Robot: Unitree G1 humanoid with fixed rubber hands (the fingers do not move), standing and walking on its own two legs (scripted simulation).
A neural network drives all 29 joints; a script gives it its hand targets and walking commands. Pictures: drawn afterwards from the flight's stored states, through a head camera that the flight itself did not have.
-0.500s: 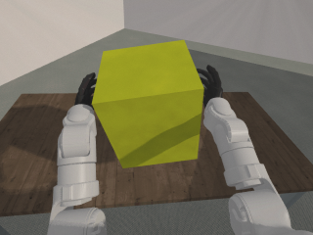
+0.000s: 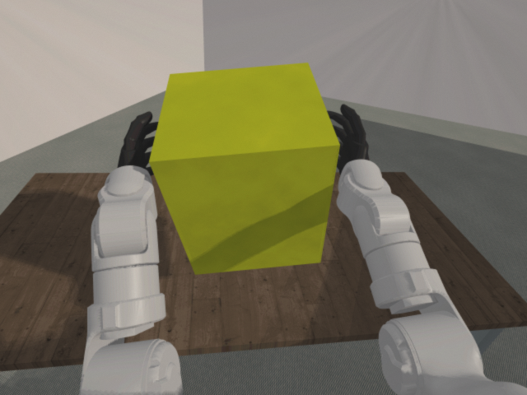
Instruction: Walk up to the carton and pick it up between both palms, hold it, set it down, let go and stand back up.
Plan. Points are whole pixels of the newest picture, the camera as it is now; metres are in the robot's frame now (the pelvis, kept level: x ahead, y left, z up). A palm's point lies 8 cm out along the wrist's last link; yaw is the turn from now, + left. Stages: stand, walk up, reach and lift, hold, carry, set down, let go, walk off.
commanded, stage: hold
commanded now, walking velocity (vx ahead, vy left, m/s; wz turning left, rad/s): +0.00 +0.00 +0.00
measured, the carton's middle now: (249, 173) +0.40 +0.00 +0.21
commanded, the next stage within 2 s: none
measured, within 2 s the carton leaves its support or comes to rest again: neither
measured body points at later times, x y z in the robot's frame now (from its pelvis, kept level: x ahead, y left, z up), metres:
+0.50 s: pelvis +0.01 +0.00 +0.00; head -0.07 +0.02 +0.44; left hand +0.37 +0.15 +0.26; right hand +0.37 -0.16 +0.25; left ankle +0.01 +0.11 -0.75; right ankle +0.04 -0.13 -0.75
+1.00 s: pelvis +0.01 +0.00 +0.00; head -0.09 +0.02 +0.44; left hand +0.36 +0.15 +0.27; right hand +0.37 -0.15 +0.27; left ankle +0.01 +0.11 -0.75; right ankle +0.04 -0.13 -0.75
